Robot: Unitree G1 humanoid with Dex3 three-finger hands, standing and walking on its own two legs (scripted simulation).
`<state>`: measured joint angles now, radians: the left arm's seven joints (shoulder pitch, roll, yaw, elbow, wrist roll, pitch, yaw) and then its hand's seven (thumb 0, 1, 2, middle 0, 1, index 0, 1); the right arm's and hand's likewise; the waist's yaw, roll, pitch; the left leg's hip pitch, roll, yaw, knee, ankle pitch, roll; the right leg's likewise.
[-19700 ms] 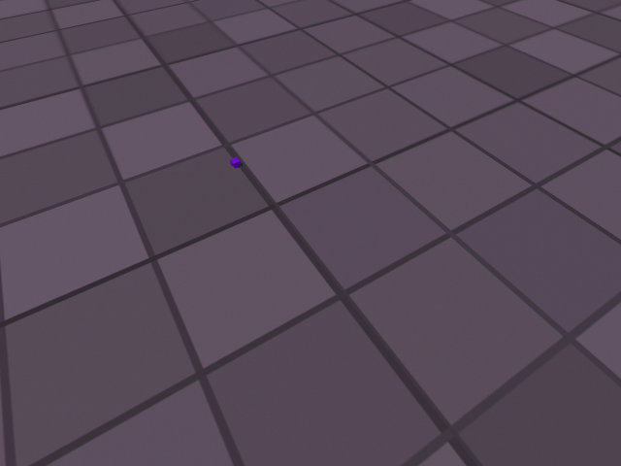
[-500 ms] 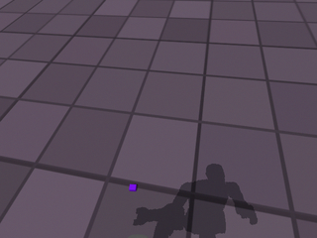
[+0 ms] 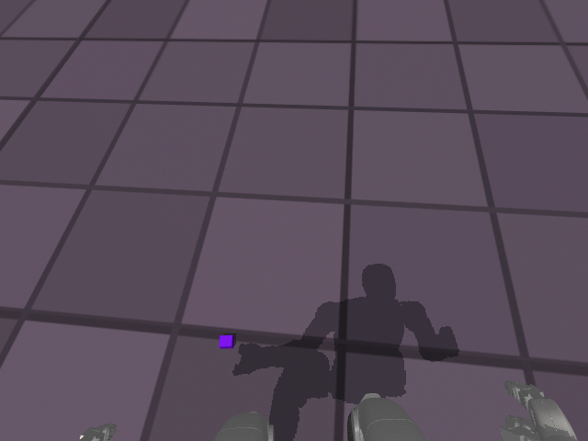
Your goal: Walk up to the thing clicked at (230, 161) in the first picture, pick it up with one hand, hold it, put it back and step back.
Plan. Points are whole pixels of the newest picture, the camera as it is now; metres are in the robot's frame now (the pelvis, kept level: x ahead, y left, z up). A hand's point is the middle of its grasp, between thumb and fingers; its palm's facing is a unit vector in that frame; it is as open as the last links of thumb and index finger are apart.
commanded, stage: walk up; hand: left
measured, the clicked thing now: (226, 341) +0.41 +0.29 -0.73
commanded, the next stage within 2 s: none
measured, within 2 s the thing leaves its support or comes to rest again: neither
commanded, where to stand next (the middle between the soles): +0.03 +0.02 m, yaw -1 degrees
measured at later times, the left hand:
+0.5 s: hand out of the picture +0.00 +0.30 -0.14, palm faces +0.07 -0.92 -0.39, open 7.4 cm
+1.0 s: hand out of the picture -0.04 +0.27 -0.09, palm faces +0.01 -0.89 -0.46, open 7.4 cm
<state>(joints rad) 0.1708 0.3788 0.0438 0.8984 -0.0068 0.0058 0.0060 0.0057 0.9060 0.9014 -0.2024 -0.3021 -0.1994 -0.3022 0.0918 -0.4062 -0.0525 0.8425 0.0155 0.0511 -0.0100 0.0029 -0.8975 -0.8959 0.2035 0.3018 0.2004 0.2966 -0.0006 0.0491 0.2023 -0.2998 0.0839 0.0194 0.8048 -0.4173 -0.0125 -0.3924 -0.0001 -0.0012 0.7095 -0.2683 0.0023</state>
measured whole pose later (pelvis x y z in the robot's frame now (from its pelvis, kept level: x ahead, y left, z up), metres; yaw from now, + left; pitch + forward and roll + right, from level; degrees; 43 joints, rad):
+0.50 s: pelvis -0.08 +0.02 +0.01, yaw +3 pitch -3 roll +0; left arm 0.18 0.41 0.07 0.92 0.00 0.04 0.02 0.01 0.90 0.90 -0.20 -0.30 -0.20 -0.30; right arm 0.23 -0.38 -0.04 0.93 -0.05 0.04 0.02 0.00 -0.90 -0.90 0.20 0.30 0.20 0.30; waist -0.02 -0.03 0.09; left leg -0.26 0.00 -0.03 0.68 -0.37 0.02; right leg -0.51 0.05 0.11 1.09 -0.45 -0.02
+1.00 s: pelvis -0.03 -0.01 +0.03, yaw +0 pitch -4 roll +0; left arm 0.38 0.36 0.04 0.90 0.01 -0.07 0.01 0.01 0.90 0.90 -0.21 -0.30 -0.20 -0.30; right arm 0.21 -0.41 -0.06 0.87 0.01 0.02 0.04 0.00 -0.90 -0.90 0.20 0.30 0.20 0.30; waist 0.03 0.10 0.14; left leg -0.50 -0.02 -0.08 0.76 -0.18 0.01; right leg 0.00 0.02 -0.04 0.42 -0.35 -0.03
